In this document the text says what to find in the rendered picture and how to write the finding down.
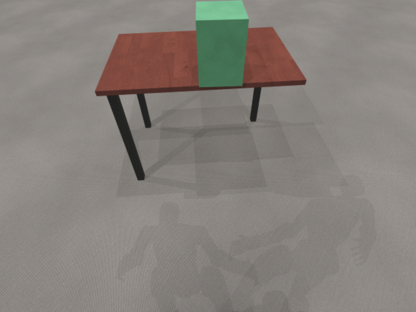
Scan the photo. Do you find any carton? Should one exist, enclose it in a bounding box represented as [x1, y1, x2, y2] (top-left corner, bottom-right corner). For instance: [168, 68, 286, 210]
[196, 1, 249, 87]

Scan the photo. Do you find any table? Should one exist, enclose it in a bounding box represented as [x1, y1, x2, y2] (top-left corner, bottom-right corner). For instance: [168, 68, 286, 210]
[95, 27, 307, 181]

